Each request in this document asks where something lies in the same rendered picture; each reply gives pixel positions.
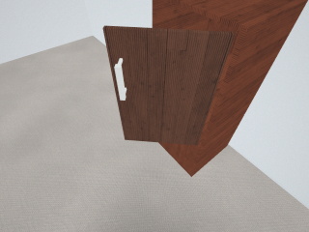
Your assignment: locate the handle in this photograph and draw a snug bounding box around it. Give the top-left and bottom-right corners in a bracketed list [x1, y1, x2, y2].
[114, 58, 126, 101]

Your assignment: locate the cupboard door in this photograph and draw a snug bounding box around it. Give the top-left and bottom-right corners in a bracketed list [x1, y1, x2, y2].
[102, 25, 235, 146]

